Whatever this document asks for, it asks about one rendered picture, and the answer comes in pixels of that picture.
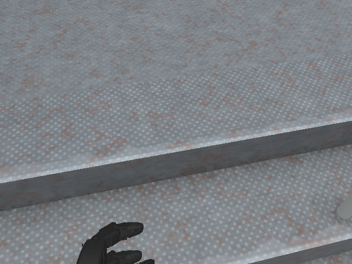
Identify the stairs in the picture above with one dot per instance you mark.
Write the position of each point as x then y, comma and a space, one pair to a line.
266, 200

